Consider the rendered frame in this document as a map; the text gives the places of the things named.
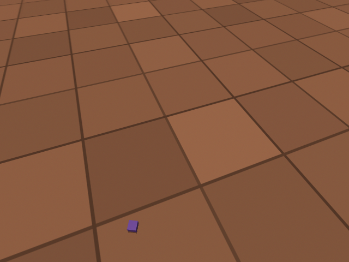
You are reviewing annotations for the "small box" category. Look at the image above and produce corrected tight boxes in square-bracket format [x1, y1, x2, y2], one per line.
[127, 220, 139, 232]

